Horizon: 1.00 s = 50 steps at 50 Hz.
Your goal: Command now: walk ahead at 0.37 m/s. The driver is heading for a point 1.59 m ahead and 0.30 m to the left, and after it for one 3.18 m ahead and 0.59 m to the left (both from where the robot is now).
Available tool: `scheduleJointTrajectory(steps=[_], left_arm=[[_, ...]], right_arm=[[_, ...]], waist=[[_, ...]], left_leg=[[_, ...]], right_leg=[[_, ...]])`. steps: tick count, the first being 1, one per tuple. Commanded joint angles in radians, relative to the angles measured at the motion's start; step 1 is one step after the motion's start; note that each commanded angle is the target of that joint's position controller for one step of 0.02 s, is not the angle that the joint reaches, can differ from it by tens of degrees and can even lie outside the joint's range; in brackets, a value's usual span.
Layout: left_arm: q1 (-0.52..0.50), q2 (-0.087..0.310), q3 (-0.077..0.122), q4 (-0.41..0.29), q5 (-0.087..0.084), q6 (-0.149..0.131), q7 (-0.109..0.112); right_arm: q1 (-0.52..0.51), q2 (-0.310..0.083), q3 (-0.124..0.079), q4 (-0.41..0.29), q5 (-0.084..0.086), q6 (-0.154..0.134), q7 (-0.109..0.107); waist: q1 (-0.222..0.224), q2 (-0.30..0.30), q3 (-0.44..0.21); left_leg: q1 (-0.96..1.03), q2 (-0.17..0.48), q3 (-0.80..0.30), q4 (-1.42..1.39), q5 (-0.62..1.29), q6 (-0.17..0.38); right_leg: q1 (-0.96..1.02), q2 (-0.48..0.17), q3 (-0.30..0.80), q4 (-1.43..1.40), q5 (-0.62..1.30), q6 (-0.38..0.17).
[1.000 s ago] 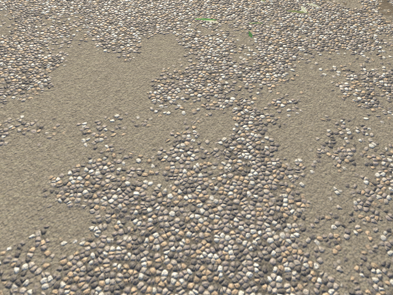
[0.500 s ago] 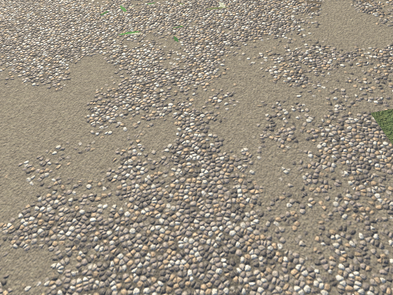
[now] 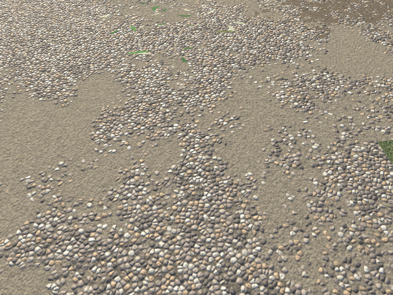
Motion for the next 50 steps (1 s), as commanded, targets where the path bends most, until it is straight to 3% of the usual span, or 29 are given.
scheduleJointTrajectory(steps=[1, 4, 7, 8, 10, 13, 15, 16, 17, 18, 19, 20, 21, 22, 23, 24, 27, 30, 34, 39, 42, 43, 44, 45, 46, 47, 48, 49, 50], left_arm=[[0.058, 0.132, 0.024, -0.038, 0.002, -0.029, 0.003], [0.067, 0.100, 0.010, -0.031, 0.004, -0.010, 0.011], [0.093, 0.140, 0.015, -0.020, -0.003, 0.002, 0.026], [0.105, 0.157, 0.018, -0.016, -0.003, 0.003, 0.029], [0.130, 0.179, 0.023, -0.003, -0.008, 0.002, 0.029], [0.118, 0.187, 0.028, 0.011, -0.017, 0.005, 0.030], [0.094, 0.204, 0.034, 0.012, -0.013, 0.013, 0.031], [0.094, 0.192, 0.028, 0.011, -0.007, 0.019, 0.034], [0.098, 0.158, 0.012, -0.011, 0.012, 0.021, 0.038], [0.235, 0.001, -0.029, -0.033, 0.004, 0.004, 0.031], [0.169, 0.102, -0.008, -0.022, -0.021, -0.018, 0.027], [0.062, 0.162, 0.011, -0.055, -0.047, -0.028, 0.022], [0.008, 0.158, 0.007, -0.067, -0.040, -0.034, 0.027], [-0.014, 0.148, 0.010, -0.067, -0.019, -0.032, 0.030], [0.008, 0.137, 0.013, -0.061, -0.012, -0.023, 0.030], [0.027, 0.120, 0.011, -0.052, -0.010, -0.011, 0.029], [-0.012, 0.097, 0.006, -0.065, 0.000, 0.013, 0.033], [-0.127, 0.093, 0.003, -0.100, 0.010, 0.009, 0.032], [-0.269, 0.064, -0.013, -0.134, 0.004, -0.010, 0.015], [-0.405, 0.070, -0.020, -0.190, -0.008, -0.024, -0.018], [-0.368, 0.102, -0.010, -0.193, -0.008, -0.029, -0.031], [-0.295, 0.127, 0.002, -0.175, -0.007, -0.030, -0.029], [-0.142, 0.170, 0.026, -0.129, -0.005, -0.030, -0.021], [0.048, 0.237, 0.047, -0.088, 0.007, -0.026, -0.009], [0.112, 0.319, 0.066, -0.065, 0.010, -0.020, -0.009], [0.116, 0.210, 0.039, -0.068, -0.001, -0.017, -0.008], [0.039, 0.174, 0.024, -0.077, 0.000, -0.016, -0.005], [-0.027, 0.155, 0.017, -0.086, 0.004, -0.014, -0.003], [-0.076, 0.130, 0.010, -0.089, 0.009, -0.015, -0.006]], right_arm=[[-0.149, -0.108, -0.027, -0.127, 0.000, -0.061, 0.016], [-0.201, -0.067, -0.017, -0.138, -0.014, -0.058, 0.048], [-0.296, -0.013, 0.008, -0.174, -0.018, -0.054, 0.064], [-0.320, -0.014, 0.011, -0.183, -0.014, -0.054, 0.068], [-0.353, -0.036, 0.008, -0.200, -0.008, -0.050, 0.072], [-0.351, -0.083, -0.005, -0.212, -0.006, -0.051, 0.076], [-0.236, -0.128, -0.029, -0.185, -0.013, -0.049, 0.067], [-0.080, -0.163, -0.051, -0.137, -0.012, -0.044, 0.057], [0.098, -0.216, -0.070, -0.099, -0.018, -0.036, 0.043], [0.151, -0.307, -0.082, -0.079, -0.035, -0.035, 0.050], [0.125, -0.208, -0.056, -0.084, -0.024, -0.040, 0.053], [0.045, -0.169, -0.043, -0.090, -0.023, -0.043, 0.050], [-0.022, -0.149, -0.036, -0.101, -0.027, -0.046, 0.050], [-0.067, -0.125, -0.031, -0.104, -0.038, -0.049, 0.053], [-0.093, -0.105, -0.026, -0.105, -0.051, -0.056, 0.054], [-0.104, -0.096, -0.026, -0.102, -0.049, -0.061, 0.055], [-0.084, -0.114, -0.030, -0.075, -0.037, -0.077, 0.052], [-0.036, -0.138, -0.035, -0.052, -0.034, -0.071, 0.037], [0.037, -0.165, -0.037, -0.023, -0.023, -0.059, 0.025], [0.131, -0.175, -0.039, 0.024, -0.018, -0.029, 0.021], [0.123, -0.195, -0.046, 0.032, -0.015, -0.012, 0.014], [0.106, -0.205, -0.048, 0.029, -0.016, -0.007, 0.012], [0.090, -0.193, -0.041, 0.024, -0.019, -0.002, 0.010], [0.088, -0.153, -0.022, -0.003, -0.037, -0.005, 0.007], [0.218, -0.023, 0.017, -0.021, -0.038, -0.028, 0.019], [0.161, -0.111, -0.001, -0.007, -0.016, -0.051, 0.024], [0.063, -0.170, -0.018, -0.042, 0.010, -0.065, 0.030], [0.005, -0.161, -0.015, -0.057, 0.008, -0.071, 0.027], [-0.023, -0.150, -0.018, -0.062, -0.009, -0.069, 0.025]], waist=[[0.032, -0.111, 0.092], [0.036, -0.119, 0.078], [0.060, -0.116, 0.085], [0.066, -0.122, 0.089], [0.069, -0.138, 0.104], [0.030, -0.142, 0.114], [-0.050, -0.148, 0.027], [-0.123, -0.135, -0.068], [-0.192, -0.053, -0.198], [-0.103, 0.265, -0.353], [-0.137, 0.205, -0.315], [-0.121, 0.147, -0.147], [-0.089, 0.052, -0.074], [-0.057, 0.021, -0.029], [-0.021, 0.049, -0.027], [-0.004, 0.059, -0.028], [0.008, 0.034, 0.019], [-0.022, 0.006, 0.056], [-0.080, 0.000, 0.075], [-0.121, 0.008, 0.098], [-0.075, 0.045, 0.059], [-0.029, 0.062, 0.008], [0.050, 0.050, -0.091], [0.121, -0.017, -0.246], [0.055, -0.283, -0.379], [0.100, -0.233, -0.385], [0.093, -0.184, -0.216], [0.063, -0.104, -0.130], [0.033, -0.069, -0.058]], left_leg=[[-0.570, 0.076, -0.050, 0.182, 0.093, 0.047], [-0.469, 0.087, 0.009, 0.016, 0.226, 0.018], [-0.332, 0.046, 0.062, -0.220, 0.355, -0.021], [-0.282, 0.029, 0.074, -0.280, 0.392, -0.026], [-0.217, 0.013, 0.075, -0.340, 0.436, -0.020], [-0.178, 0.008, 0.052, -0.400, 0.428, 0.026], [-0.001, -0.036, 0.086, -0.418, 0.396, 0.069], [0.206, -0.060, 0.106, -0.417, 0.388, 0.095], [0.499, 0.088, -0.062, -0.386, 0.334, 0.145], [0.771, 0.343, -0.595, -0.544, 0.016, 0.305], [0.718, 0.342, -0.752, -0.694, -0.143, 0.289], [0.587, 0.320, -0.604, -0.704, -0.097, 0.246], [0.446, 0.284, -0.478, -0.711, 0.038, 0.227], [0.329, 0.242, -0.380, -0.727, 0.158, 0.218], [0.257, 0.210, -0.316, -0.750, 0.224, 0.210], [0.216, 0.193, -0.279, -0.778, 0.252, 0.215], [0.150, 0.184, -0.194, -0.837, 0.320, 0.237], [0.184, 0.172, -0.137, -0.857, 0.377, 0.230], [0.220, 0.142, -0.053, -0.853, 0.422, 0.192], [0.391, 0.202, -0.061, -0.777, 0.484, 0.188], [0.472, 0.230, -0.066, -0.681, 0.691, 0.161], [0.474, 0.215, -0.049, -0.593, 0.868, 0.148], [0.425, 0.166, -0.008, -0.417, 0.969, 0.121], [0.219, 0.117, 0.025, -0.133, 0.759, 0.087], [-0.214, -0.075, 0.038, 0.234, 0.090, 0.013], [-0.343, -0.063, -0.096, 0.358, -0.115, 0.018], [-0.413, -0.008, -0.087, 0.380, -0.049, 0.030], [-0.392, 0.043, -0.054, 0.337, 0.040, 0.031], [-0.362, 0.073, -0.042, 0.268, 0.096, 0.022]], right_leg=[[0.341, -0.344, 0.509, -0.342, -0.043, -0.197], [0.279, -0.262, 0.296, -0.375, 0.243, -0.149], [0.183, -0.217, 0.169, -0.385, 0.319, -0.135], [0.153, -0.216, 0.152, -0.390, 0.312, -0.131], [0.128, -0.248, 0.153, -0.402, 0.301, -0.129], [0.191, -0.294, 0.143, -0.366, 0.406, -0.100], [0.217, -0.274, 0.093, -0.200, 0.729, -0.066], [0.163, -0.232, 0.056, -0.016, 0.823, -0.040], [-0.042, -0.187, 0.033, 0.278, 0.590, -0.006], [-0.384, 0.008, 0.048, 0.661, -0.122, 0.057], [-0.497, -0.012, 0.178, 0.789, -0.212, 0.046], [-0.574, -0.065, 0.151, 0.814, -0.133, 0.030], [-0.539, -0.116, 0.124, 0.774, -0.040, 0.022], [-0.498, -0.149, 0.117, 0.716, 0.022, 0.024], [-0.431, -0.178, 0.129, 0.680, 0.067, 0.023], [-0.394, -0.186, 0.127, 0.656, 0.085, 0.027], [-0.422, -0.198, 0.110, 0.563, 0.140, 0.053], [-0.504, -0.200, 0.104, 0.391, 0.298, 0.079], [-0.458, -0.157, 0.055, 0.143, 0.473, 0.080], [-0.492, -0.121, 0.044, 0.008, 0.412, 0.053], [-0.408, -0.086, 0.027, -0.034, 0.289, 0.011], [-0.292, -0.054, -0.001, -0.046, 0.265, -0.011], [-0.073, -0.033, -0.021, -0.069, 0.298, -0.046], [0.257, -0.181, 0.134, -0.009, 0.343, -0.110], [0.627, -0.421, 0.619, -0.079, 0.145, -0.277], [0.628, -0.431, 0.752, -0.187, 0.038, -0.275], [0.499, -0.395, 0.595, -0.211, 0.065, -0.227], [0.355, -0.354, 0.475, -0.233, 0.154, -0.203], [0.228, -0.317, 0.396, -0.267, 0.242, -0.192]])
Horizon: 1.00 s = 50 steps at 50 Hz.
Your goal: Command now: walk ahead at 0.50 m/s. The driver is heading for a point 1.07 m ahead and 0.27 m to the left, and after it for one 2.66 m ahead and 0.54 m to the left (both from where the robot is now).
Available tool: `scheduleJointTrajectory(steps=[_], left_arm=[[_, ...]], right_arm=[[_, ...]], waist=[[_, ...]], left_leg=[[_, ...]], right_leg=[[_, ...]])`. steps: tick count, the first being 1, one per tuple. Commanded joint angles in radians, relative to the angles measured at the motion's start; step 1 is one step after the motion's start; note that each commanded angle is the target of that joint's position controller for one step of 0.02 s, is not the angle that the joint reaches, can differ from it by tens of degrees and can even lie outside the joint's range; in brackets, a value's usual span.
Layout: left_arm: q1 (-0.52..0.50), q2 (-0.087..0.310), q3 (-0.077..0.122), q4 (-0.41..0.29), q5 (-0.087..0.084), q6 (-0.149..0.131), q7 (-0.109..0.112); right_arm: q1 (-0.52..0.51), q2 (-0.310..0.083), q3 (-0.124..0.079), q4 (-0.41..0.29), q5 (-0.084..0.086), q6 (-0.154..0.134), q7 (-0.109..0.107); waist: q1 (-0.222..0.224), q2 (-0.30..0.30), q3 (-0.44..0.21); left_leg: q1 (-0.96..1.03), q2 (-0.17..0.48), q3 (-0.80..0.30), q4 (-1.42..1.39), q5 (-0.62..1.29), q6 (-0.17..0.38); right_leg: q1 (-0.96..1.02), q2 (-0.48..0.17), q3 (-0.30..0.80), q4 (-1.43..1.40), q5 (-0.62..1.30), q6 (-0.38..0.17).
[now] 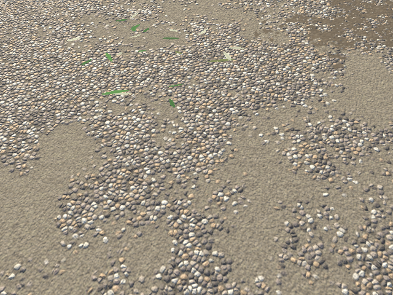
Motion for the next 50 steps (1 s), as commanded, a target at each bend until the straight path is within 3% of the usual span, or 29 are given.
scheduleJointTrajectory(steps=[1, 3, 5, 10, 13, 15, 18, 19, 20, 21, 22, 23, 24, 25, 26, 28, 30, 33, 38, 41, 44, 46, 47, 48, 49, 50], left_arm=[[0.098, 0.103, 0.028, -0.018, 0.014, -0.007, 0.005], [0.087, 0.109, 0.032, -0.008, 0.008, -0.017, 0.002], [0.095, 0.134, 0.039, 0.012, 0.003, -0.025, 0.006], [0.151, 0.167, 0.045, 0.049, -0.003, -0.014, 0.023], [0.217, 0.186, 0.050, 0.084, -0.013, -0.005, 0.026], [0.237, 0.191, 0.053, 0.104, -0.017, 0.006, 0.028], [0.231, 0.205, 0.060, 0.118, -0.019, 0.024, 0.036], [0.213, 0.211, 0.061, 0.116, -0.019, 0.030, 0.038], [0.206, 0.194, 0.054, 0.115, -0.015, 0.036, 0.039], [0.218, 0.149, 0.033, 0.096, 0.004, 0.037, 0.042], [0.339, 0.035, -0.001, 0.077, 0.005, 0.016, 0.033], [0.302, 0.099, 0.010, 0.093, -0.008, -0.006, 0.029], [0.215, 0.167, 0.030, 0.066, -0.037, -0.018, 0.022], [0.157, 0.164, 0.029, 0.050, -0.036, -0.022, 0.025], [0.127, 0.156, 0.031, 0.047, -0.019, -0.020, 0.030], [0.163, 0.128, 0.033, 0.058, -0.011, 0.002, 0.033], [0.169, 0.100, 0.028, 0.061, -0.006, 0.020, 0.036], [0.072, 0.091, 0.026, 0.027, 0.004, 0.024, 0.039], [-0.085, 0.058, 0.012, -0.012, -0.003, 0.008, 0.021], [-0.166, 0.059, 0.008, -0.042, -0.010, 0.000, 0.005], [-0.193, 0.077, 0.011, -0.064, -0.012, -0.007, -0.012], [-0.127, 0.107, 0.023, -0.050, -0.011, -0.010, -0.016], [-0.025, 0.134, 0.040, -0.021, -0.007, -0.012, -0.011], [0.144, 0.186, 0.066, 0.026, -0.001, -0.013, -0.001], [0.286, 0.284, 0.090, 0.047, 0.020, -0.010, 0.010], [0.317, 0.256, 0.081, 0.059, 0.009, -0.003, 0.007]], right_arm=[[-0.064, -0.117, -0.031, -0.103, -0.009, -0.027, -0.001], [-0.028, -0.074, -0.024, -0.092, -0.012, -0.004, -0.002], [-0.067, -0.059, -0.018, -0.109, -0.020, 0.010, -0.006], [-0.243, -0.035, -0.006, -0.156, -0.022, -0.001, 0.004], [-0.337, -0.037, -0.004, -0.183, -0.013, -0.008, 0.016], [-0.373, -0.049, -0.007, -0.203, -0.009, -0.012, 0.026], [-0.350, -0.078, -0.017, -0.206, -0.011, -0.018, 0.037], [-0.287, -0.096, -0.027, -0.191, -0.012, -0.019, 0.036], [-0.152, -0.133, -0.050, -0.148, -0.015, -0.019, 0.030], [0.022, -0.197, -0.073, -0.109, -0.022, -0.016, 0.020], [0.095, -0.289, -0.095, -0.090, -0.029, -0.007, 0.019], [0.107, -0.199, -0.069, -0.094, -0.018, -0.008, 0.023], [0.035, -0.158, -0.054, -0.102, -0.018, -0.010, 0.022], [-0.039, -0.138, -0.047, -0.117, -0.020, -0.011, 0.022], [-0.091, -0.110, -0.040, -0.122, -0.027, -0.013, 0.024], [-0.132, -0.081, -0.033, -0.123, -0.038, -0.023, 0.027], [-0.122, -0.092, -0.037, -0.107, -0.030, -0.033, 0.024], [-0.079, -0.119, -0.045, -0.079, -0.028, -0.032, 0.010], [-0.010, -0.139, -0.047, -0.039, -0.016, -0.018, -0.006], [0.045, -0.145, -0.049, -0.006, -0.012, -0.004, -0.008], [0.055, -0.155, -0.056, 0.014, -0.007, 0.013, -0.014], [0.033, -0.169, -0.062, 0.015, -0.006, 0.022, -0.018], [0.017, -0.165, -0.060, 0.013, -0.004, 0.027, -0.019], [0.016, -0.136, -0.046, 0.004, -0.011, 0.029, -0.019], [0.089, -0.048, -0.017, -0.027, -0.026, 0.016, -0.013], [0.138, -0.003, -0.002, -0.012, -0.017, -0.004, -0.009]], waist=[[0.044, -0.077, -0.090], [0.012, -0.088, -0.077], [0.005, -0.079, -0.040], [0.060, -0.069, 0.006], [0.098, -0.070, 0.020], [0.099, -0.075, 0.029], [0.065, -0.093, 0.008], [0.025, -0.100, -0.028], [-0.041, -0.083, -0.112], [-0.103, -0.010, -0.254], [-0.054, 0.247, -0.374], [-0.088, 0.215, -0.397], [-0.078, 0.149, -0.250], [-0.049, 0.081, -0.162], [-0.024, 0.042, -0.099], [0.027, 0.082, -0.081], [0.041, 0.070, -0.067], [0.022, 0.036, -0.027], [-0.034, 0.035, 0.010], [-0.061, 0.032, 0.034], [-0.047, 0.044, 0.036], [0.000, 0.065, -0.007], [0.061, 0.061, -0.068], [0.133, 0.037, -0.185], [0.139, -0.134, -0.354], [0.130, -0.281, -0.447]], left_leg=[[-0.352, 0.123, -0.045, 0.038, 0.108, -0.003], [-0.293, 0.134, -0.034, -0.015, 0.134, -0.022], [-0.318, 0.144, -0.024, -0.097, 0.184, -0.045], [-0.305, 0.115, 0.012, -0.432, 0.473, -0.057], [-0.288, 0.089, 0.025, -0.540, 0.524, -0.049], [-0.310, 0.083, 0.012, -0.586, 0.488, -0.028], [-0.257, 0.063, 0.022, -0.625, 0.377, 0.012], [-0.161, 0.036, 0.049, -0.644, 0.355, 0.030], [0.028, 0.006, 0.079, -0.658, 0.357, 0.057], [0.314, 0.121, -0.042, -0.616, 0.390, 0.108], [0.670, 0.351, -0.510, -0.701, 0.179, 0.271], [0.683, 0.371, -0.689, -0.824, 0.051, 0.272], [0.570, 0.345, -0.555, -0.842, 0.032, 0.226], [0.431, 0.309, -0.434, -0.859, 0.113, 0.202], [0.308, 0.273, -0.349, -0.889, 0.204, 0.193], [0.184, 0.225, -0.251, -0.945, 0.311, 0.185], [0.142, 0.214, -0.185, -0.984, 0.383, 0.201], [0.163, 0.211, -0.128, -1.016, 0.446, 0.205], [0.196, 0.176, -0.034, -1.027, 0.431, 0.166], [0.280, 0.210, -0.037, -0.998, 0.439, 0.167], [0.378, 0.256, -0.051, -0.937, 0.521, 0.151], [0.407, 0.257, -0.044, -0.852, 0.713, 0.130], [0.379, 0.224, -0.024, -0.727, 0.857, 0.112], [0.264, 0.168, 0.005, -0.524, 0.826, 0.082], [-0.094, 0.050, 0.057, -0.146, 0.468, 0.021], [-0.324, -0.063, -0.043, 0.066, -0.169, -0.001]], right_leg=[[0.349, -0.275, 0.364, -0.283, 0.091, -0.188], [0.265, -0.257, 0.304, -0.338, 0.142, -0.201], [0.219, -0.251, 0.244, -0.375, 0.184, -0.209], [0.220, -0.194, 0.118, -0.400, 0.181, -0.160], [0.284, -0.219, 0.117, -0.383, 0.142, -0.151], [0.360, -0.255, 0.129, -0.350, 0.151, -0.140], [0.444, -0.290, 0.142, -0.271, 0.261, -0.113], [0.447, -0.275, 0.125, -0.195, 0.398, -0.098], [0.413, -0.226, 0.086, -0.031, 0.516, -0.073], [0.253, -0.170, 0.041, 0.241, 0.361, -0.037], [-0.170, 0.013, 0.015, 0.622, -0.149, 0.040], [-0.295, 0.014, 0.167, 0.750, -0.440, 0.030], [-0.376, -0.041, 0.170, 0.792, -0.376, 0.013], [-0.362, -0.096, 0.134, 0.754, -0.281, 0.008], [-0.329, -0.130, 0.123, 0.694, -0.211, 0.013], [-0.218, -0.166, 0.129, 0.626, -0.133, 0.024], [-0.210, -0.172, 0.117, 0.576, -0.094, 0.043], [-0.290, -0.178, 0.114, 0.423, 0.038, 0.071], [-0.249, -0.134, 0.069, 0.136, 0.249, 0.072], [-0.264, -0.115, 0.063, 0.055, 0.238, 0.060], [-0.266, -0.102, 0.068, 0.003, 0.147, 0.024], [-0.151, -0.068, 0.041, -0.016, 0.078, -0.006], [0.013, -0.037, 0.015, -0.046, 0.085, -0.029], [0.282, -0.067, 0.044, -0.024, 0.115, -0.065], [0.695, -0.325, 0.387, -0.003, 0.070, -0.182], [0.822, -0.448, 0.726, -0.146, -0.099, -0.256]])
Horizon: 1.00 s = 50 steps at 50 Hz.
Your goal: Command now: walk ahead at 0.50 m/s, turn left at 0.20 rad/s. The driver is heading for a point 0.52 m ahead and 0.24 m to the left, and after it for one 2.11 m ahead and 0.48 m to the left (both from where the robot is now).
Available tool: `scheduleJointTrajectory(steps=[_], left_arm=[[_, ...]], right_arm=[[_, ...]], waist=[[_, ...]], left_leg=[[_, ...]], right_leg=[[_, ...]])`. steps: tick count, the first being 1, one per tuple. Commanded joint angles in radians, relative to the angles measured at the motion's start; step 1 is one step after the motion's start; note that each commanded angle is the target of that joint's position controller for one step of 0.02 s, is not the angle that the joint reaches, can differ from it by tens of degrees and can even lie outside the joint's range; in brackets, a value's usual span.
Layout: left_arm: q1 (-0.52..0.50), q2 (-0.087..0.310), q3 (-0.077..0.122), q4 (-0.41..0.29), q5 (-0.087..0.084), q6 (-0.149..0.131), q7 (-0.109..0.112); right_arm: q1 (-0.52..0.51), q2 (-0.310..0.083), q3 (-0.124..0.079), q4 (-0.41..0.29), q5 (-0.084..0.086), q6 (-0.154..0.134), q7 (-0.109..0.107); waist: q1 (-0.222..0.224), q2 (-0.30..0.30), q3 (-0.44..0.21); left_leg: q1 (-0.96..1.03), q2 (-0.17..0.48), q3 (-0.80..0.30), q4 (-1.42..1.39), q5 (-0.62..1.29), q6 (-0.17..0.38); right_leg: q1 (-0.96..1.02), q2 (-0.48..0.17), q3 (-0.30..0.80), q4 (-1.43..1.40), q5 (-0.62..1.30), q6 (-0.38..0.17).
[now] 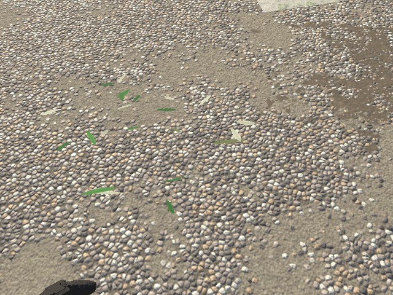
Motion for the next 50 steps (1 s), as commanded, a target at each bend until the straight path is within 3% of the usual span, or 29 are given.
scheduleJointTrajectory(steps=[1, 2, 3, 4, 7, 9, 14, 18, 20, 22, 23, 24, 25, 26, 27, 28, 29, 30, 31, 32, 35, 38, 42, 44, 46, 47, 48, 49, 50], left_arm=[[0.373, 0.186, 0.060, 0.040, -0.003, 0.003, 0.016], [0.294, 0.158, 0.051, 0.030, -0.005, 0.002, 0.020], [0.227, 0.127, 0.042, 0.026, -0.002, 0.000, 0.020], [0.182, 0.099, 0.035, 0.025, 0.005, -0.007, 0.018], [0.145, 0.091, 0.038, 0.045, 0.017, -0.025, 0.017], [0.153, 0.111, 0.045, 0.062, 0.021, -0.030, 0.024], [0.181, 0.144, 0.053, 0.084, 0.016, -0.019, 0.047], [0.257, 0.172, 0.065, 0.115, 0.000, 0.007, 0.055], [0.272, 0.184, 0.071, 0.123, -0.010, 0.026, 0.057], [0.249, 0.209, 0.079, 0.115, -0.017, 0.041, 0.062], [0.237, 0.223, 0.083, 0.109, -0.021, 0.049, 0.066], [0.222, 0.232, 0.085, 0.104, -0.023, 0.057, 0.068], [0.205, 0.224, 0.080, 0.096, -0.025, 0.059, 0.070], [0.240, 0.138, 0.051, 0.074, 0.014, 0.046, 0.066], [0.293, 0.049, 0.021, 0.020, 0.011, 0.008, 0.049], [0.168, 0.147, 0.039, 0.005, -0.030, -0.032, 0.033], [0.108, 0.158, 0.041, -0.019, -0.053, -0.051, 0.026], [0.110, 0.145, 0.040, -0.006, -0.036, -0.056, 0.033], [0.119, 0.158, 0.050, 0.005, -0.009, -0.050, 0.040], [0.139, 0.161, 0.054, 0.009, -0.002, -0.036, 0.039], [0.134, 0.132, 0.053, -0.006, 0.018, -0.004, 0.047], [0.053, 0.092, 0.038, -0.039, 0.021, 0.005, 0.052], [-0.023, 0.103, 0.037, -0.076, 0.004, 0.008, 0.035], [-0.009, 0.136, 0.049, -0.079, 0.005, 0.009, 0.032], [0.052, 0.163, 0.061, -0.068, 0.011, 0.001, 0.033], [0.104, 0.176, 0.065, -0.064, 0.023, -0.006, 0.039], [0.152, 0.221, 0.069, -0.071, 0.041, -0.004, 0.051], [0.128, 0.208, 0.054, -0.089, 0.070, 0.014, 0.051], [0.143, 0.156, 0.040, -0.098, 0.041, 0.035, 0.045]], right_arm=[[0.007, -0.124, -0.016, -0.082, 0.030, -0.047, 0.008], [-0.062, -0.144, -0.024, -0.105, 0.041, -0.052, 0.007], [-0.092, -0.135, -0.026, -0.107, 0.032, -0.049, 0.002], [-0.084, -0.119, -0.032, -0.101, 0.024, -0.036, -0.002], [-0.042, -0.055, -0.030, -0.090, 0.024, 0.002, -0.003], [-0.078, -0.050, -0.032, -0.111, 0.019, 0.014, -0.006], [-0.213, -0.026, -0.023, -0.162, 0.008, 0.001, 0.020], [-0.340, -0.010, -0.011, -0.226, 0.008, 0.000, 0.045], [-0.368, -0.017, -0.013, -0.257, 0.009, 0.001, 0.058], [-0.340, -0.044, -0.026, -0.273, 0.010, 0.006, 0.067], [-0.290, -0.067, -0.039, -0.269, 0.012, 0.010, 0.067], [-0.184, -0.103, -0.060, -0.249, 0.015, 0.012, 0.065], [-0.018, -0.161, -0.094, -0.208, 0.017, 0.015, 0.051], [0.079, -0.256, -0.119, -0.183, 0.019, 0.025, 0.027], [0.018, -0.302, -0.117, -0.222, 0.016, 0.009, 0.032], [0.030, -0.209, -0.090, -0.230, 0.009, -0.003, 0.041], [-0.005, -0.169, -0.079, -0.228, 0.005, -0.016, 0.040], [-0.074, -0.142, -0.070, -0.237, 0.006, -0.024, 0.041], [-0.131, -0.108, -0.060, -0.250, 0.004, -0.026, 0.036], [-0.157, -0.098, -0.053, -0.266, -0.006, -0.026, 0.031], [-0.159, -0.143, -0.063, -0.273, -0.008, -0.026, 0.010], [-0.137, -0.165, -0.073, -0.270, 0.000, -0.001, -0.013], [-0.087, -0.161, -0.075, -0.263, 0.008, 0.040, -0.031], [-0.103, -0.144, -0.072, -0.274, 0.006, 0.053, -0.040], [-0.163, -0.126, -0.066, -0.302, 0.005, 0.058, -0.047], [-0.185, -0.108, -0.059, -0.320, 0.004, 0.056, -0.044], [-0.166, -0.052, -0.040, -0.346, -0.018, 0.054, -0.043], [0.045, -0.030, -0.037, -0.321, -0.004, 0.053, -0.038], [0.135, -0.143, -0.059, -0.274, -0.014, 0.061, -0.029]], waist=[[0.189, -0.165, -0.301], [0.165, -0.132, -0.173], [0.134, -0.089, -0.105], [0.102, -0.101, -0.057], [0.053, -0.102, -0.024], [0.051, -0.078, 0.000], [0.089, -0.048, 0.034], [0.138, -0.024, 0.074], [0.134, -0.032, 0.077], [0.095, -0.064, 0.033], [0.059, -0.085, -0.008], [-0.004, -0.088, -0.068], [-0.093, -0.057, -0.151], [-0.086, 0.138, -0.228], [0.015, 0.285, -0.357], [-0.059, 0.125, -0.344], [-0.046, 0.087, -0.214], [0.008, -0.013, -0.128], [0.042, -0.010, -0.095], [0.068, 0.013, -0.081], [0.093, 0.011, -0.051], [0.069, 0.048, -0.052], [0.023, 0.105, -0.110], [0.038, 0.119, -0.112], [0.083, 0.133, -0.116], [0.113, 0.108, -0.153], [0.111, -0.044, -0.263], [0.008, -0.271, -0.351], [0.017, -0.195, -0.395]], left_leg=[[-0.667, 0.000, -0.145, 0.637, -0.076, 0.030], [-0.690, 0.051, -0.116, 0.620, 0.025, 0.039], [-0.654, 0.090, -0.100, 0.572, 0.109, 0.034], [-0.605, 0.119, -0.105, 0.525, 0.170, 0.028], [-0.533, 0.142, -0.106, 0.493, 0.251, 0.010], [-0.587, 0.144, -0.117, 0.438, 0.328, -0.002], [-0.598, 0.126, -0.051, 0.147, 0.555, -0.007], [-0.650, 0.114, 0.005, 0.018, 0.538, 0.017], [-0.660, 0.097, 0.033, -0.013, 0.468, 0.039], [-0.569, 0.044, 0.087, -0.021, 0.372, 0.073], [-0.487, 0.007, 0.115, -0.012, 0.319, 0.095], [-0.347, -0.034, 0.132, -0.027, 0.296, 0.122], [-0.091, -0.066, 0.109, -0.104, 0.356, 0.163], [0.191, 0.120, -0.190, -0.111, 0.393, 0.227], [0.453, 0.325, -0.790, -0.294, 0.171, 0.440], [0.443, 0.326, -0.780, -0.380, 0.140, 0.391], [0.331, 0.295, -0.631, -0.380, 0.197, 0.349], [0.173, 0.248, -0.511, -0.379, 0.312, 0.312], [0.061, 0.212, -0.426, -0.388, 0.410, 0.291], [-0.014, 0.188, -0.387, -0.408, 0.471, 0.284], [-0.142, 0.153, -0.268, -0.398, 0.858, 0.281], [-0.211, 0.066, -0.160, -0.332, 0.994, 0.213], [-0.181, 0.052, -0.218, -0.258, 0.863, 0.137], [-0.131, 0.070, -0.295, -0.197, 0.799, 0.127], [-0.093, 0.065, -0.356, -0.097, 0.762, 0.105], [-0.104, 0.011, -0.343, 0.010, 0.710, 0.069], [-0.239, -0.073, -0.265, 0.249, 0.347, 0.011], [-0.433, -0.210, -0.229, 0.497, -0.325, -0.044], [-0.424, -0.146, -0.256, 0.664, -0.336, -0.087]], right_leg=[[0.805, -0.374, 0.634, -0.226, -0.254, -0.207], [0.658, -0.346, 0.491, -0.258, -0.227, -0.167], [0.528, -0.306, 0.393, -0.300, -0.173, -0.145], [0.432, -0.270, 0.304, -0.342, -0.118, -0.127], [0.314, -0.239, 0.149, -0.412, 0.017, -0.127], [0.314, -0.236, 0.076, -0.429, 0.090, -0.132], [0.365, -0.210, -0.076, -0.447, 0.161, -0.108], [0.508, -0.257, -0.123, -0.414, 0.221, -0.105], [0.585, -0.280, -0.142, -0.362, 0.321, -0.094], [0.621, -0.284, -0.171, -0.255, 0.617, -0.072], [0.626, -0.281, -0.180, -0.161, 0.773, -0.061], [0.599, -0.265, -0.191, -0.005, 0.852, -0.046], [0.480, -0.222, -0.209, 0.226, 0.756, -0.009], [0.192, -0.146, -0.205, 0.552, 0.158, 0.037], [-0.187, 0.077, -0.009, 0.856, -0.504, 0.082], [-0.299, 0.021, 0.146, 0.886, -0.464, 0.054], [-0.339, -0.021, 0.134, 0.833, -0.378, 0.027], [-0.287, -0.069, 0.132, 0.735, -0.302, 0.025], [-0.218, -0.097, 0.133, 0.647, -0.258, 0.035], [-0.156, -0.112, 0.136, 0.613, -0.228, 0.045], [-0.102, -0.085, 0.095, 0.489, -0.184, 0.106], [-0.043, -0.016, 0.062, 0.253, -0.014, 0.130], [0.054, 0.061, 0.073, 0.039, 0.152, 0.126], [0.066, 0.061, 0.113, -0.018, 0.113, 0.119], [0.110, 0.039, 0.133, -0.100, 0.121, 0.097], [0.226, -0.005, 0.142, -0.188, 0.303, 0.065], [0.469, -0.200, 0.295, -0.120, 0.756, -0.011], [0.642, -0.443, 0.570, -0.066, 1.199, -0.220], [0.609, -0.461, 0.550, -0.029, 1.305, -0.247]])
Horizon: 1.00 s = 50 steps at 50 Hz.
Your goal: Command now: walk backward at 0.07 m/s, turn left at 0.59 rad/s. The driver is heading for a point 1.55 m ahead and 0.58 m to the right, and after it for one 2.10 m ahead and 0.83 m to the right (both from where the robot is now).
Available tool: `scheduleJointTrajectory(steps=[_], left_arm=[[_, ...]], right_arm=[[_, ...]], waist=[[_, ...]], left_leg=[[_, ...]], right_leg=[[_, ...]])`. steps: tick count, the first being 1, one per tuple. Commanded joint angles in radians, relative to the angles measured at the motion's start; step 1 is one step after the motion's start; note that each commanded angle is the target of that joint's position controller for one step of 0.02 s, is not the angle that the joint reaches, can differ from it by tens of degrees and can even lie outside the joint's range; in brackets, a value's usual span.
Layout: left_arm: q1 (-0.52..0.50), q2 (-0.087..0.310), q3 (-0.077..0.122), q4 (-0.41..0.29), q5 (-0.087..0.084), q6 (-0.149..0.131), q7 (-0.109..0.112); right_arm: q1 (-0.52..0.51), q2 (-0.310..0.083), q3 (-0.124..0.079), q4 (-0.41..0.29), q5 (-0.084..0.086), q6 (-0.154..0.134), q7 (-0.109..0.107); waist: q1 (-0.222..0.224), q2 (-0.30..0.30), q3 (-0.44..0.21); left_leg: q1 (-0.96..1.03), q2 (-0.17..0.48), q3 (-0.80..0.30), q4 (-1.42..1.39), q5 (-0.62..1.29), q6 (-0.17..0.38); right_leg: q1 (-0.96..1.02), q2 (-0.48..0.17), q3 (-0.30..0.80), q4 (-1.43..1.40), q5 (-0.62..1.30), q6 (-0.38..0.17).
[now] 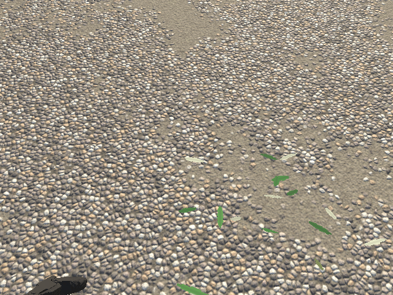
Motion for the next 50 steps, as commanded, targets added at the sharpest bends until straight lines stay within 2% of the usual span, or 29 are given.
scheduleJointTrajectory(steps=[1, 2, 3, 4, 6, 10, 13, 16, 17, 18, 19, 20, 21, 22, 23, 26, 30, 33, 37, 39, 40, 41, 42, 43, 44, 45, 46, 47, 50], left_arm=[[0.075, 0.163, 0.038, -0.063, -0.017, 0.030, 0.005], [0.041, 0.111, 0.023, -0.087, -0.011, 0.048, 0.008], [0.019, 0.081, 0.009, -0.090, -0.010, 0.062, 0.013], [-0.003, 0.092, 0.004, -0.084, -0.008, 0.072, 0.013], [-0.005, 0.120, 0.011, -0.064, -0.010, 0.084, 0.019], [0.006, 0.140, 0.024, -0.054, -0.030, 0.091, 0.019], [0.057, 0.181, 0.044, -0.034, -0.042, 0.099, 0.018], [0.074, 0.187, 0.052, -0.019, -0.067, 0.114, 0.025], [0.086, 0.163, 0.048, -0.015, -0.069, 0.112, 0.026], [0.065, 0.103, 0.037, -0.048, -0.057, 0.100, 0.017], [-0.009, 0.145, 0.057, -0.072, -0.058, 0.084, 0.019], [0.043, 0.196, 0.083, -0.037, -0.062, 0.088, 0.024], [0.139, 0.189, 0.089, 0.009, -0.063, 0.103, 0.028], [0.198, 0.173, 0.088, 0.039, -0.053, 0.118, 0.038], [0.220, 0.166, 0.087, 0.049, -0.045, 0.129, 0.043], [0.168, 0.147, 0.077, 0.006, -0.057, 0.131, 0.042], [0.087, 0.111, 0.051, -0.064, -0.060, 0.128, 0.019], [0.074, 0.093, 0.034, -0.101, -0.059, 0.129, -0.005], [0.095, 0.111, 0.039, -0.123, -0.061, 0.138, -0.024], [0.142, 0.112, 0.047, -0.116, -0.061, 0.144, -0.031], [0.182, 0.130, 0.058, -0.105, -0.058, 0.145, -0.026], [0.237, 0.207, 0.085, -0.098, -0.059, 0.145, -0.012], [0.251, 0.335, 0.108, -0.122, -0.050, 0.138, 0.005], [0.273, 0.279, 0.091, -0.133, -0.018, 0.110, -0.012], [0.225, 0.253, 0.079, -0.130, -0.017, 0.088, -0.019], [0.163, 0.230, 0.075, -0.130, -0.034, 0.078, -0.012], [0.117, 0.197, 0.064, -0.138, -0.051, 0.079, -0.005], [0.086, 0.191, 0.059, -0.146, -0.055, 0.083, 0.002], [0.086, 0.187, 0.054, -0.154, -0.042, 0.086, 0.014]], right_arm=[[0.219, -0.167, -0.033, -0.038, 0.028, 0.010, 0.008], [0.149, -0.190, -0.039, -0.016, 0.032, 0.039, -0.005], [0.090, -0.176, -0.037, -0.020, 0.024, 0.064, -0.013], [0.085, -0.126, -0.025, -0.020, 0.019, 0.080, -0.015], [0.083, -0.059, -0.003, -0.029, 0.006, 0.071, -0.018], [0.078, -0.034, 0.017, -0.005, -0.010, 0.053, -0.023], [0.072, -0.059, 0.012, 0.010, -0.006, 0.045, -0.008], [0.168, -0.061, 0.002, 0.065, -0.004, 0.036, 0.010], [0.195, -0.095, -0.006, 0.073, -0.015, 0.035, 0.010], [0.227, -0.193, -0.033, 0.073, -0.044, 0.036, 0.007], [0.095, -0.211, -0.039, 0.034, -0.074, 0.022, 0.014], [-0.012, -0.153, -0.015, -0.002, -0.085, -0.003, 0.008], [-0.112, -0.107, -0.001, -0.017, -0.061, -0.022, 0.000], [-0.165, -0.075, 0.010, -0.033, -0.036, -0.032, -0.004], [-0.180, -0.051, 0.020, -0.036, -0.024, -0.035, -0.007], [-0.095, -0.035, 0.033, -0.019, -0.024, -0.027, -0.022], [0.007, -0.102, 0.009, 0.011, -0.022, -0.011, -0.031], [-0.016, -0.143, -0.010, 0.002, -0.018, -0.004, -0.019], [-0.045, -0.169, -0.027, 0.000, 0.000, -0.007, 0.005], [-0.080, -0.165, -0.030, 0.003, 0.022, -0.013, 0.012], [-0.057, -0.143, -0.026, 0.019, 0.028, -0.019, 0.016], [-0.012, -0.104, -0.016, 0.030, 0.006, -0.026, 0.021], [-0.045, -0.022, 0.016, -0.033, -0.059, -0.032, 0.027], [-0.143, -0.078, 0.000, -0.055, -0.037, -0.034, 0.020], [-0.170, -0.108, -0.011, -0.057, -0.005, -0.027, 0.016], [-0.159, -0.108, -0.015, -0.047, 0.000, -0.022, 0.008], [-0.146, -0.115, -0.019, -0.033, -0.010, -0.017, -0.002], [-0.122, -0.120, -0.024, -0.029, -0.019, -0.015, -0.006], [-0.072, -0.095, -0.019, -0.016, -0.013, -0.022, -0.002]], waist=[[-0.017, -0.236, -0.387], [0.022, -0.120, -0.320], [0.038, -0.087, -0.228], [0.018, -0.084, -0.172], [0.014, -0.121, -0.144], [0.046, -0.182, -0.190], [0.076, -0.238, -0.161], [0.030, -0.224, -0.118], [0.018, -0.175, -0.104], [0.015, 0.109, -0.110], [-0.007, 0.267, -0.023], [0.046, 0.176, -0.008], [0.106, 0.154, -0.011], [0.123, 0.151, -0.020], [0.119, 0.141, -0.008], [0.066, 0.134, -0.004], [-0.007, 0.154, -0.027], [-0.014, 0.166, -0.037], [0.003, 0.173, -0.064], [0.047, 0.160, -0.081], [0.067, 0.123, -0.099], [0.074, -0.029, -0.152], [0.054, -0.348, -0.171], [0.143, -0.214, -0.255], [0.121, -0.143, -0.190], [0.087, -0.111, -0.138], [0.068, -0.089, -0.111], [0.046, -0.100, -0.104], [0.032, -0.115, -0.139]], left_leg=[[-0.270, 0.063, 0.007, 0.557, -0.111, -0.101], [-0.268, 0.105, 0.039, 0.580, -0.028, -0.113], [-0.244, 0.094, 0.039, 0.576, 0.035, -0.120], [-0.189, 0.072, 0.065, 0.550, 0.062, -0.121], [-0.145, 0.049, 0.096, 0.418, 0.085, -0.112], [-0.070, 0.120, 0.173, 0.075, 0.108, -0.097], [0.011, 0.124, 0.174, -0.139, 0.150, -0.065], [0.172, 0.103, 0.219, -0.430, 0.304, 0.022], [0.264, 0.157, 0.177, -0.506, 0.289, 0.067], [0.288, 0.415, -0.101, -0.581, 0.189, 0.174], [0.031, 0.591, -0.285, -0.682, 0.265, 0.288], [-0.027, 0.541, -0.199, -0.681, 0.312, 0.268], [-0.023, 0.463, -0.082, -0.663, 0.361, 0.198], [0.006, 0.422, -0.006, -0.641, 0.410, 0.151], [0.023, 0.409, 0.047, -0.623, 0.483, 0.142], [0.141, 0.399, 0.126, -0.595, 0.581, 0.173], [0.341, 0.457, 0.115, -0.563, 0.660, 0.197], [0.288, 0.483, 0.154, -0.551, 0.716, 0.212], [0.242, 0.504, 0.196, -0.497, 0.842, 0.208], [0.213, 0.496, 0.235, -0.420, 0.837, 0.162], [0.162, 0.466, 0.281, -0.344, 0.762, 0.107], [0.002, 0.398, 0.363, -0.152, 0.575, 0.020], [-0.331, 0.241, 0.386, 0.156, -0.072, -0.088], [-0.379, 0.194, 0.201, 0.321, -0.132, -0.095], [-0.395, 0.213, 0.166, 0.369, -0.058, -0.082], [-0.406, 0.225, 0.154, 0.339, 0.039, -0.072], [-0.403, 0.232, 0.144, 0.298, 0.108, -0.073], [-0.357, 0.222, 0.144, 0.279, 0.169, -0.080], [-0.299, 0.193, 0.153, 0.195, 0.254, -0.096]], right_leg=[[0.547, -0.519, 0.458, 0.017, 0.977, -0.330], [0.435, -0.422, 0.354, -0.034, 0.680, -0.294], [0.299, -0.350, 0.287, -0.076, 0.499, -0.260], [0.196, -0.291, 0.223, -0.114, 0.401, -0.235], [0.171, -0.240, 0.160, -0.155, 0.319, -0.219], [0.257, -0.230, 0.207, -0.204, 0.014, -0.199], [0.234, -0.249, 0.292, -0.247, -0.191, -0.184], [0.109, -0.205, 0.300, -0.276, -0.375, -0.118], [0.001, -0.144, 0.238, -0.220, -0.416, -0.049], [-0.167, -0.009, 0.070, 0.066, -0.465, 0.014], [-0.217, 0.059, 0.051, 0.332, -0.507, 0.034], [-0.164, 0.041, 0.124, 0.520, -0.456, 0.033], [-0.146, 0.059, 0.118, 0.623, -0.379, 0.036], [-0.149, 0.055, 0.107, 0.701, -0.327, 0.049], [-0.159, 0.048, 0.100, 0.774, -0.291, 0.068], [-0.220, 0.024, 0.054, 0.794, -0.233, 0.115], [-0.245, -0.034, 0.021, 0.538, -0.261, 0.150], [-0.121, -0.074, -0.051, 0.405, -0.335, 0.133], [0.024, -0.056, -0.123, 0.245, -0.323, 0.076], [0.133, -0.039, -0.147, 0.067, -0.199, 0.025], [0.243, -0.017, -0.136, -0.056, -0.068, -0.010], [0.452, -0.092, 0.009, -0.096, 0.213, -0.063], [0.617, -0.375, 0.389, -0.040, 0.703, -0.240], [0.544, -0.444, 0.464, -0.086, 0.590, -0.386], [0.491, -0.388, 0.373, -0.113, 0.460, -0.350], [0.442, -0.323, 0.307, -0.122, 0.335, -0.289], [0.404, -0.286, 0.276, -0.127, 0.271, -0.248], [0.350, -0.258, 0.253, -0.136, 0.260, -0.234], [0.337, -0.227, 0.233, -0.144, 0.225, -0.233]])
Keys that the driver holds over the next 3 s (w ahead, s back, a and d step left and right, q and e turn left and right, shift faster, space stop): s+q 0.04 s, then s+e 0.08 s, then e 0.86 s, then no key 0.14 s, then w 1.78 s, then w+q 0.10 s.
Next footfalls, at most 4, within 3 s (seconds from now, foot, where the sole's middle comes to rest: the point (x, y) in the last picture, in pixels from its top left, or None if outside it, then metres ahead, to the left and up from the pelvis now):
0.34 left None -0.01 0.13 -0.76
0.82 right None -0.05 -0.12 -0.76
1.28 left None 0.05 0.08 -0.76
1.72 right None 0.18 -0.30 -0.76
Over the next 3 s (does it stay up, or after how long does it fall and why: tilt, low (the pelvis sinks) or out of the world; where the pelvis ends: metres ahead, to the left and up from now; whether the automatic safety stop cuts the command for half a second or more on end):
stays up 0.70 -0.50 0.03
